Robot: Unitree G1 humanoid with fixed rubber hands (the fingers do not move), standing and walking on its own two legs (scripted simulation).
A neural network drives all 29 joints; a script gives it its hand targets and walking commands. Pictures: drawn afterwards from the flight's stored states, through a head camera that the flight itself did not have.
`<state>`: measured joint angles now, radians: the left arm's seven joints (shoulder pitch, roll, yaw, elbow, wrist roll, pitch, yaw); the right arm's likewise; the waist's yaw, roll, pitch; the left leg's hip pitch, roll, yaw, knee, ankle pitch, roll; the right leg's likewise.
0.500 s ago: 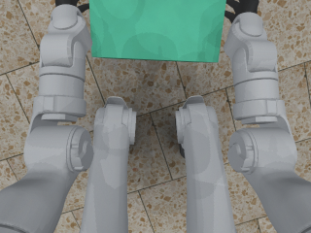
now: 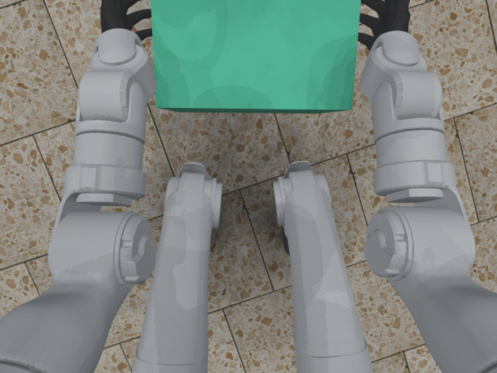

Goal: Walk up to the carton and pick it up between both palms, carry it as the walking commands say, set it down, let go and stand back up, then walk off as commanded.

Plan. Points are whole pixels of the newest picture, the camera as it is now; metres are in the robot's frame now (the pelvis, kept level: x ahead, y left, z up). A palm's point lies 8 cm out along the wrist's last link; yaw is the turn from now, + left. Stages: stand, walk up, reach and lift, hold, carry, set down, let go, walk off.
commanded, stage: reach and lift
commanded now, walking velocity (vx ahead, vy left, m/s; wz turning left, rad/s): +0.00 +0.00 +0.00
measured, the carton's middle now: (252, 18) +0.56 -0.01 -0.17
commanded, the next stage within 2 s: none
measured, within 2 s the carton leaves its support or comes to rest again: neither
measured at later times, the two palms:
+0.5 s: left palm (92, 21) +0.50 +0.15 -0.02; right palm (420, 31) +0.49 -0.17 -0.03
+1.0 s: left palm (54, 19) +0.47 +0.15 +0.05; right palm (481, 29) +0.46 -0.18 +0.05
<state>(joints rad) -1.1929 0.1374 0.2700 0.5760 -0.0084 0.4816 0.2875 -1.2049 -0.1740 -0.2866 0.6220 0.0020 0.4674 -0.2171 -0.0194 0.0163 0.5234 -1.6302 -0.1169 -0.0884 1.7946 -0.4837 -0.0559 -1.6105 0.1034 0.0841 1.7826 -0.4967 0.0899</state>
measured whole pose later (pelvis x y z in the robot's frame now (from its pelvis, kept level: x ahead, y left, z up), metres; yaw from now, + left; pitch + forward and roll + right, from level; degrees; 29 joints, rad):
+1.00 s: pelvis +0.01 +0.00 +0.12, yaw +1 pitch +8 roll -1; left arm -0.97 0.08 0.22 0.52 0.00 0.49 0.29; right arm -0.96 -0.12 -0.24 0.53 0.00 0.49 -0.23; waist -0.03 0.01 0.52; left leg -1.12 -0.11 -0.11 1.37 -0.40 -0.04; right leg -1.10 0.09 0.11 1.37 -0.41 0.07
